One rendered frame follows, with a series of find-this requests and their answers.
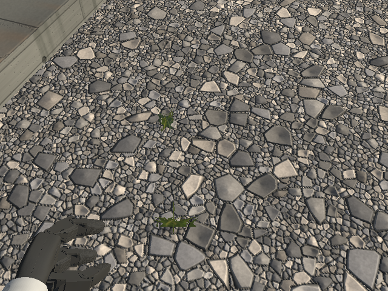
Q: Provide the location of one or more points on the robot left hand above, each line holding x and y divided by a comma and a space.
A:
44, 260

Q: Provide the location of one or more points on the robot left forearm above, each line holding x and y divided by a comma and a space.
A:
25, 284

